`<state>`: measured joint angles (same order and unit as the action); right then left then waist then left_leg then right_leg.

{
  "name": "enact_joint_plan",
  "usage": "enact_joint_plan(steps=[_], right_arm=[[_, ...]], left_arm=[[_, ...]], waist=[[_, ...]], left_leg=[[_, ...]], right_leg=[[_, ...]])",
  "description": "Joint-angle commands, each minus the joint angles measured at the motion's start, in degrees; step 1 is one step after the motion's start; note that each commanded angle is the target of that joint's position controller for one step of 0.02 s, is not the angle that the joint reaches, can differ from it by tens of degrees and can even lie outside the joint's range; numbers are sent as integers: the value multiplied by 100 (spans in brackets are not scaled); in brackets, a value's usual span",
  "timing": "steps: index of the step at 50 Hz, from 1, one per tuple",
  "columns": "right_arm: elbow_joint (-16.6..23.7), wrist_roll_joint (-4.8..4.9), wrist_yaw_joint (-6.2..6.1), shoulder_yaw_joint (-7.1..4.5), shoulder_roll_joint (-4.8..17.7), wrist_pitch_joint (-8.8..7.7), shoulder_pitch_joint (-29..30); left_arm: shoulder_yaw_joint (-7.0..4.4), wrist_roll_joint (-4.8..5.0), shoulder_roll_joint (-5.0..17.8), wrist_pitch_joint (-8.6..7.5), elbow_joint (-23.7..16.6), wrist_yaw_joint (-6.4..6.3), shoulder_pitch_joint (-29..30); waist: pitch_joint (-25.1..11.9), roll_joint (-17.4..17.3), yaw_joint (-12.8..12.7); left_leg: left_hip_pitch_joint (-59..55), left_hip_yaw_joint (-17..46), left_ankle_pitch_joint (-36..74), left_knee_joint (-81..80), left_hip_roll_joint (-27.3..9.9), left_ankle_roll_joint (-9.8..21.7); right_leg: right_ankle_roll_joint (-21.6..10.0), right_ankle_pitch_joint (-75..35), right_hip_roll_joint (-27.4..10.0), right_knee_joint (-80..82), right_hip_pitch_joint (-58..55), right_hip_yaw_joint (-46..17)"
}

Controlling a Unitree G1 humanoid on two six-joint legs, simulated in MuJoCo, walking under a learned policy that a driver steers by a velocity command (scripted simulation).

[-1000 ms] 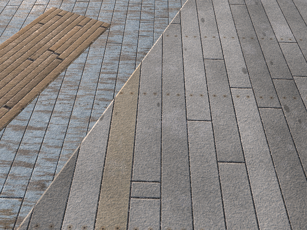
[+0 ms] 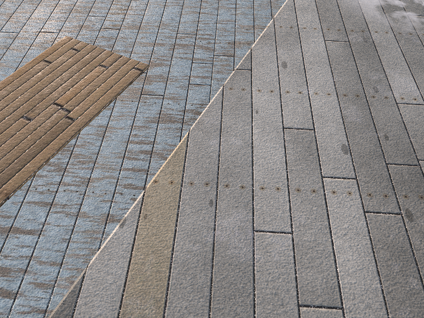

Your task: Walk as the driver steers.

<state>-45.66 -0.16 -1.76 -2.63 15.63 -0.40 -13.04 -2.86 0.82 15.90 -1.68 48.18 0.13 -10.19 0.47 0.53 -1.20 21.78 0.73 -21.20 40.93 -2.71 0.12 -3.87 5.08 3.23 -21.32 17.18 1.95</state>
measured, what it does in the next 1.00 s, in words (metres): walks ahead: left foot, then right foot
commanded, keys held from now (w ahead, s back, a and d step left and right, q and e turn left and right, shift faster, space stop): w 0.88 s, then w+e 0.12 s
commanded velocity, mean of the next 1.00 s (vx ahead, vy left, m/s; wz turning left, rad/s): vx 0.45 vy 0.00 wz -0.02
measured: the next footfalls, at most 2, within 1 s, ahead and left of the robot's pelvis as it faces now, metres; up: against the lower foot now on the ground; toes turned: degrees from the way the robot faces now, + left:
left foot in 0.08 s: +0.06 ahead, +0.13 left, +0.00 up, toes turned +1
right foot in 0.52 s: +0.33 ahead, -0.15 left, +0.00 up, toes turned -3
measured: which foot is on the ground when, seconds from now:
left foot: up 0.00-0.06, down 0.08-0.54, up 0.56-1.00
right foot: down 0.00-0.08, up 0.10-0.50, down 0.52-1.00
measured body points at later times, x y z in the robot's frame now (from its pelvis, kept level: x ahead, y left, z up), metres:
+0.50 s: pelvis +0.18 -0.02 -0.01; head +0.21 -0.02 +0.44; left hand +0.41 +0.20 -0.10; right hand +0.11 -0.30 -0.14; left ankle +0.02 +0.13 -0.74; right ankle +0.30 -0.14 -0.73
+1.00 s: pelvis +0.45 -0.04 -0.01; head +0.48 -0.04 +0.44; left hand +0.42 +0.23 -0.14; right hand +0.68 -0.27 -0.09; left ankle +0.63 +0.08 -0.72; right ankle +0.29 -0.15 -0.74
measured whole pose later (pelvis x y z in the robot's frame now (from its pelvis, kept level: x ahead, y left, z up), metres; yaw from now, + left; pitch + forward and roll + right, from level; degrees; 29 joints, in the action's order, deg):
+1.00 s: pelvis +0.45 -0.04 -0.01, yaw -2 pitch +2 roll -2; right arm -41.3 0.8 2.1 -2.0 13.6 -5.3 -0.4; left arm -2.8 1.3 15.3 -3.4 55.3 -0.2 -23.0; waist 1.6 -2.0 -5.6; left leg 32.8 0.8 1.6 28.7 -3.2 1.7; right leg -1.5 20.3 3.2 -13.5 -4.8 0.8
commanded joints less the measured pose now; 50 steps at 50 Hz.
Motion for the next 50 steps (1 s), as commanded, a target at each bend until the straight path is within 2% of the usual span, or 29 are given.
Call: enact_joint_plan(steps=[1,3,4,5,6,7,8,10,12,16,19,21,23,24,25,26,27,28,29,30,31,32,34,36,39,42,46,48,50], right_arm=[[12,11,43,-148,459,-151,-654],[-184,7,42,-161,431,-192,-1035],[-249,0,6,-197,633,-223,-1418],[-224,29,-17,-314,1132,-217,-1476],[-121,-68,1,-370,1311,-299,-1213],[5,-58,-6,-304,1052,-403,-814],[46,4,18,-264,880,-471,-652],[18,67,40,-230,774,-500,-739],[-74,32,49,-198,666,-508,-977],[-202,37,38,-230,783,-460,-1214],[-330,82,59,-266,898,-421,-1402],[-410,136,74,-294,940,-393,-1422],[-456,167,78,-333,1005,-347,-1342],[-446,173,74,-347,1051,-320,-1218],[-440,166,67,-322,980,-297,-1160],[-342,94,52,-249,814,-296,-1128],[-137,35,92,-38,131,-394,-1613],[-214,135,89,-66,293,-552,-1489],[-68,295,122,-210,761,-637,-993],[13,294,113,-214,795,-666,-646],[33,199,81,-228,735,-656,-473],[13,130,59,-247,641,-603,-526],[-27,113,78,-208,395,-492,-687],[81,74,67,-209,382,-422,-447],[308,21,105,-159,298,-449,195],[491,74,209,-74,163,-508,905],[807,114,346,-53,217,-553,1637],[904,111,400,-84,335,-581,1702],[843,103,393,-166,546,-607,1321]], left_arm=[[-217,108,944,-42,-447,-58,543],[-148,109,740,-5,-468,-56,569],[-39,64,389,-26,-589,-32,750],[30,48,62,-133,-737,18,780],[-90,68,532,-231,-788,26,919],[-163,108,729,-274,-699,55,675],[-182,70,746,-280,-567,74,513],[-185,-49,659,-286,-503,85,613],[-140,-43,436,-271,-514,117,771],[-30,12,188,-262,-675,166,1349],[3,54,219,-290,-788,231,1665],[3,80,309,-314,-853,270,1720],[-41,75,475,-340,-831,288,1510],[-104,54,593,-349,-734,274,1132],[-233,47,799,-342,-465,231,320],[-373,42,1115,-332,-175,171,-760],[-521,-59,1765,-265,-23,127,-1517],[-390,-19,1350,-264,30,152,-1548],[-270,-13,1040,-279,-24,151,-1029],[-209,-16,821,-288,-109,147,-603],[-154,-42,642,-304,-159,163,-256],[-114,-107,501,-337,-182,169,-57],[-128,-115,492,-389,-119,164,-20],[-148,-88,588,-446,-4,130,-166],[-162,-60,715,-424,118,45,-425],[-163,-14,822,-392,230,-7,-751],[-166,58,857,-273,477,-29,-1307],[-194,69,908,-202,528,-62,-1366],[-241,63,1034,-153,501,-83,-1247]], waist=[[-264,430,446],[-185,256,646],[-116,-354,757],[50,-1541,645],[514,-1349,601],[614,-1045,319],[503,-922,221],[345,-685,281],[232,-622,346],[379,-746,579],[530,-777,705],[625,-830,657],[558,-882,463],[343,-899,205],[-155,-773,-188],[-950,-474,-630],[-1893,1174,-584],[-2195,1408,-624],[-1225,1091,-533],[-714,725,-360],[-330,405,-187],[-168,468,7],[-89,532,185],[82,350,226],[234,199,85],[356,173,-167],[531,114,-366],[487,188,-252],[208,347,30]], left_leg=[[-1159,-246,414,-756,83,219],[-1785,-290,294,-1536,164,399],[-2210,762,-526,-2260,-578,675],[-2470,2565,-1966,-3107,-1664,1203],[-1908,3479,-2486,-3568,-2085,1577],[-1927,3127,-2100,-3534,-1886,1418],[-2116,2618,-1516,-3486,-1638,1190],[-2280,1839,-454,-3481,-1346,969],[-2200,1276,388,-3496,-1139,937],[-1828,590,1081,-3519,-938,921],[-1853,490,1253,-3419,-1049,953],[-2033,541,1361,-3313,-1223,935],[-2242,562,1929,-3056,-1365,864],[-2237,435,2879,-2628,-1309,779],[-2064,147,3884,-1697,-1048,638],[-1188,-94,3518,-282,-766,427],[1138,-365,1159,2094,138,-59],[1788,548,-1130,3078,403,-27],[2328,611,-829,3473,39,99],[2300,420,-299,3327,-264,199],[2099,335,161,2991,-456,199],[1740,369,502,2704,-618,204],[1378,340,739,2443,-689,129],[1594,279,1072,2030,-701,21],[1810,200,2019,825,-634,-62],[1473,-50,2789,-304,-388,-16],[1642,34,2714,-1000,-218,82],[1546,119,2328,-1244,-133,164],[778,14,1874,-1351,70,273]], right_leg=[[-751,2693,-1532,1333,637,-1630],[-456,2968,-1183,805,1017,-1321],[-161,2753,-792,-344,1662,-915],[171,2276,-36,-1982,2749,52],[71,2090,-262,-2816,3184,-441],[39,1559,-463,-3137,3342,-686],[61,1207,-536,-3172,3387,-683],[199,593,-648,-3114,3259,-551],[347,83,-654,-2912,2956,-348],[507,-480,-597,-1791,2212,-101],[451,-439,-536,-1235,1850,0],[298,-212,-562,-991,1732,-58],[111,91,-512,-797,1353,-28],[-7,145,-380,-683,767,86],[-161,118,-218,-579,-332,205],[-394,114,-678,-780,-2010,-293],[-1288,1102,-2235,-433,-4227,-2879],[-1480,2028,-2538,533,-4086,-4399],[-1203,2163,-2366,641,-3356,-3629],[-1023,1808,-2148,706,-2577,-2909],[-937,1303,-1906,869,-1840,-2377],[-848,882,-1679,1041,-1321,-1956],[-939,306,-1567,1306,-854,-1580],[-994,-297,-1530,1442,-745,-1257],[-913,-921,-1418,1475,-851,-858],[-774,-798,-1297,1563,-879,-576],[-756,-893,-1589,1241,-1658,-768],[-683,-1191,-1749,921,-2022,-946],[-579,-2138,-1746,407,-2121,-1035]])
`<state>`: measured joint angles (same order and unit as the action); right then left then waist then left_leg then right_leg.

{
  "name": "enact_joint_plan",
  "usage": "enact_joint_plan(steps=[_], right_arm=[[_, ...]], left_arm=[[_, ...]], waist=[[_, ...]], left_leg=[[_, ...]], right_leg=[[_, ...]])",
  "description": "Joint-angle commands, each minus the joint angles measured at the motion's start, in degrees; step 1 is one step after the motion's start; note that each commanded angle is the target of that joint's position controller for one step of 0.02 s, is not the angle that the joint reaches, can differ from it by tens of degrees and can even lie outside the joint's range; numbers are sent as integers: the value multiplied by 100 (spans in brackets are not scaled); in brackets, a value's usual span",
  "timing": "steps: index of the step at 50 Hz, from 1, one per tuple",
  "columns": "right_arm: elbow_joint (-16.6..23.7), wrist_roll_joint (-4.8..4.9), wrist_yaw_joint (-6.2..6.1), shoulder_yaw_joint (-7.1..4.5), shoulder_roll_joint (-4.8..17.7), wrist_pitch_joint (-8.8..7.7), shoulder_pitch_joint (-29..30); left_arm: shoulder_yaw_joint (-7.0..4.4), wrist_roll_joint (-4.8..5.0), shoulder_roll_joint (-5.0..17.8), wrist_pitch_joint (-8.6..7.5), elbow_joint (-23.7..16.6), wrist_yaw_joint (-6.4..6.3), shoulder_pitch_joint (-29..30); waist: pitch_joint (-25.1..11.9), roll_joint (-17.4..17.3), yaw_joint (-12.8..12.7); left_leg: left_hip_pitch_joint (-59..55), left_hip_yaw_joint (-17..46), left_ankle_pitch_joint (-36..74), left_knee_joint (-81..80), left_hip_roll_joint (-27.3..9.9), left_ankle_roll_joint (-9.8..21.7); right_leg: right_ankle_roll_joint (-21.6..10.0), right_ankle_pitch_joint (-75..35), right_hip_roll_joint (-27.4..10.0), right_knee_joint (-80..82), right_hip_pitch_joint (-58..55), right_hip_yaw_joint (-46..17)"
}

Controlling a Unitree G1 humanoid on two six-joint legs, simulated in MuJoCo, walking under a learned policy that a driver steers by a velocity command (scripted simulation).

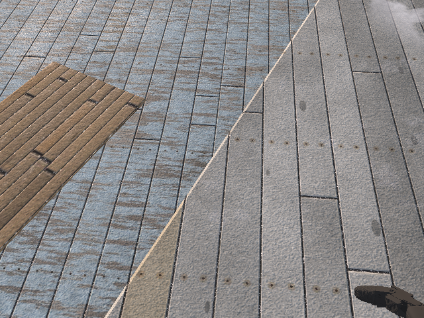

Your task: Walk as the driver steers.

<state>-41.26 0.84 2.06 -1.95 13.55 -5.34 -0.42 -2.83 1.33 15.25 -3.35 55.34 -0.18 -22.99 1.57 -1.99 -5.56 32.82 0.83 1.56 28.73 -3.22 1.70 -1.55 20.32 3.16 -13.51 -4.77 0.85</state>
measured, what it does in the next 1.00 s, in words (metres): walks ahead: left foot, then right foot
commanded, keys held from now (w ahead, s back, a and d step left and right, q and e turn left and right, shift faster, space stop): w+e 0.30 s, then no key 0.70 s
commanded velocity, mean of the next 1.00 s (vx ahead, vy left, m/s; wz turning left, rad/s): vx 0.26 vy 0.00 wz -0.23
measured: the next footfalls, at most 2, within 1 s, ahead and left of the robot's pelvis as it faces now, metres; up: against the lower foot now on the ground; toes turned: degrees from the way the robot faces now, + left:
left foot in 0.04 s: +0.21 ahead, +0.13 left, +0.00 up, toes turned +0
right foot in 0.52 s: +0.41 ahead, -0.17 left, +0.00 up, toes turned -16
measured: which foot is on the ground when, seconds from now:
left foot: up 0.00-0.02, down 0.04-0.54, up 0.56-0.84, down 0.86-1.00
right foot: down 0.00-0.06, up 0.08-0.50, down 0.52-1.00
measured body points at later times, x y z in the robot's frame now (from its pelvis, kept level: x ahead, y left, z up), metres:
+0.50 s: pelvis +0.26 -0.02 +0.00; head +0.29 -0.04 +0.45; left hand +0.50 +0.18 -0.09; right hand +0.23 -0.30 -0.14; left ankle +0.18 +0.13 -0.73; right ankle +0.38 -0.16 -0.72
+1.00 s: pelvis +0.35 -0.05 +0.01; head +0.36 -0.04 +0.45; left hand +0.53 +0.16 -0.13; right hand +0.36 -0.32 -0.13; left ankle +0.39 +0.09 -0.73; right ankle +0.37 -0.16 -0.73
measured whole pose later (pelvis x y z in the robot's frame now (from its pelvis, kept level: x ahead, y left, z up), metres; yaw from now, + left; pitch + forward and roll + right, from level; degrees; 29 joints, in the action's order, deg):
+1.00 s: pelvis +0.35 -0.05 +0.01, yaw -14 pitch -1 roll -1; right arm -56.6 -0.8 -1.6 -2.5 13.0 -0.5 -11.7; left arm -1.9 -0.7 12.3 0.2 54.2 -1.0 -6.8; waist 1.0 0.6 0.1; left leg 13.0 0.1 -15.6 29.4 -3.0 -2.2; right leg -1.8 10.4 1.6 -26.9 15.7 2.0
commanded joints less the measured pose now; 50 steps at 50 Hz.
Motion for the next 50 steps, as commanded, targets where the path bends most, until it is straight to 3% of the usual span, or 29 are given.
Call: enact_joint_plan(steps=[1,2,3,4,5,6,7,8,10,13,18,20,23,25,26,27,28,29,30,31,32,34,36,40,43,44,45,47,50], right_arm=[[231,2,-24,-340,939,-128,-614],[-10,-53,-86,-470,1241,-131,-1624],[-121,-193,-148,-605,1803,-106,-2415],[-195,-112,-126,-526,1485,-68,-2552],[-121,-84,-146,-384,1030,-50,-2148],[-72,-74,-175,-319,830,-43,-1726],[-103,-88,-161,-270,675,-57,-1371],[-108,-125,-148,-232,531,-96,-1123],[-170,-150,-122,-261,516,-159,-874],[-300,-172,-166,-337,696,-217,-880],[-491,-142,-281,-399,928,-113,-1087],[-625,-68,-305,-424,1043,-37,-1318],[-768,91,-306,-481,1222,75,-1342],[-803,137,-319,-480,1214,142,-1185],[-835,29,-315,-419,1022,146,-1488],[-735,-223,-269,-264,635,112,-1938],[-896,-128,-207,-115,342,116,-2354],[-930,95,-185,-249,810,182,-2007],[-805,160,-217,-256,825,245,-1552],[-822,72,-310,-268,783,318,-1334],[-844,-10,-402,-299,812,416,-1292],[-954,-50,-486,-293,694,544,-1531],[-1016,-61,-539,-262,584,566,-1560],[-1083,-63,-499,-225,572,597,-1319],[-1182,-215,-416,-198,567,593,-1332],[-1115,-238,-419,-212,795,576,-1268],[-1199,-148,-419,-296,1121,567,-1069],[-1232,-180,-380,-186,637,460,-926],[-1335,-139,-365,-161,594,327,-953]], left_arm=[[-236,-3,1098,40,-247,-48,150],[-162,-69,925,41,-344,-47,216],[18,-126,282,-30,-511,-20,-279],[77,-3,197,-121,-415,9,-556],[-119,154,866,-151,-482,7,-85],[-151,192,915,-151,-616,-10,362],[-159,132,799,-123,-653,-31,562],[-204,74,709,-45,-626,-48,518],[-172,85,377,121,-603,-31,299],[-197,37,334,261,-820,-42,607],[-91,-111,115,150,-1109,132,1483],[-71,-132,121,121,-1248,196,1775],[-139,-134,361,130,-1357,236,1815],[-298,-179,673,110,-1145,209,1064],[-447,-193,1120,106,-1012,133,614],[-509,-316,1592,154,-1022,24,296],[-308,-283,1172,152,-1018,39,408],[-244,-193,909,177,-1052,110,578],[-222,-126,826,165,-1046,131,992],[-178,-128,696,149,-1068,130,1326],[-139,-160,569,140,-1080,108,1649],[-154,-287,585,130,-1051,77,1940],[-140,-307,532,111,-967,25,2015],[-108,-245,516,180,-768,-61,1978],[-14,-164,294,239,-560,-52,1840],[4,-200,253,241,-493,-44,1705],[-30,-183,243,256,-490,-49,1503],[-52,-202,372,288,-444,-89,1755],[-53,-204,347,331,-261,-117,1643]], waist=[[-334,606,855],[-1121,533,1299],[-2185,-574,1267],[-2885,-1433,1217],[-1902,-855,1245],[-1149,-581,1122],[-641,-285,942],[-363,-344,741],[-156,-429,501],[66,-223,422],[278,37,667],[205,9,781],[27,-198,648],[-421,-165,160],[-809,279,54],[-1599,1415,232],[-2677,1573,394],[-2471,921,242],[-1647,819,316],[-1147,519,401],[-894,522,569],[-805,774,786],[-852,806,818],[-795,829,728],[-411,571,830],[-202,253,689],[-15,-546,335],[50,-506,462],[-71,-267,480]], left_leg=[[-1364,-147,-361,-274,268,260],[-3064,101,-176,21,-67,502],[-5508,2115,-506,86,-1608,1171],[-5999,3967,-1413,-750,-2270,1594],[-5221,3327,-1911,-973,-2033,1285],[-4335,2467,-1837,-1141,-1821,1067],[-3490,1878,-1540,-1421,-1585,960],[-2923,1364,-1348,-1684,-1372,859],[-2259,783,-973,-2026,-1269,890],[-2180,127,-467,-2243,-1281,959],[-2256,-922,969,-2083,-996,837],[-2518,-981,1525,-1846,-1083,824],[-3122,-886,1936,-1267,-1266,666],[-3172,-983,2332,-129,-1021,383],[-2739,-1180,1677,898,-635,63],[-1008,-1226,-1622,2842,-53,-372],[-586,-120,-4356,4002,318,-545],[-561,339,-4243,4222,106,-518],[-93,167,-4041,4144,-59,-465],[-30,148,-3714,3831,-201,-451],[-406,202,-3335,3464,-320,-460],[-1121,120,-2822,2934,-261,-490],[-1483,89,-2631,2213,-229,-493],[-2033,-9,-1813,1008,-127,-438],[-2692,17,-902,-313,-137,-203],[-2594,416,-789,-624,-518,-40],[-1809,375,-1920,-612,-480,118],[-1126,316,-2628,-977,-320,-55],[-1494,182,-1662,-788,-204,-204]], right_leg=[[-691,-4374,-1526,-1126,254,-794],[-505,-3975,-1196,-2375,1034,-620],[-126,-1776,-388,-4595,3135,-231],[-19,1268,-28,-5793,4125,-686],[-64,1047,-390,-6255,4609,-901],[-83,543,-670,-6208,4703,-708],[-62,161,-863,-5911,4527,-638],[-58,-124,-1032,-5629,4243,-673],[15,-329,-1146,-5459,3804,-630],[104,-881,-1196,-4951,4164,-703],[118,-2222,-958,-2959,3762,-236],[95,-2319,-818,-2508,3533,-71],[-101,-1826,-642,-2062,3316,-56],[-322,-2114,-318,-1448,2215,130],[-467,-3963,-464,-1325,1200,-109],[-1253,-6661,-1837,-1956,-763,-1704],[-2148,-6608,-2784,-1557,-1163,-3053],[-1978,-5435,-2437,-1219,-553,-2597],[-1714,-4458,-2173,-1030,10,-2069],[-1484,-3642,-1971,-801,702,-1812],[-1327,-3125,-1806,-560,1411,-1548],[-1265,-2715,-1617,-265,2164,-1246],[-1256,-2551,-1506,-203,2322,-1007],[-1086,-992,-1430,-61,2334,-999],[-508,596,-1068,-158,2737,-887],[-257,687,-841,-459,2787,-736],[-70,337,-442,-520,2419,-295],[-32,-416,-433,-931,1598,-227],[-162,-996,-508,-1003,1542,-279]])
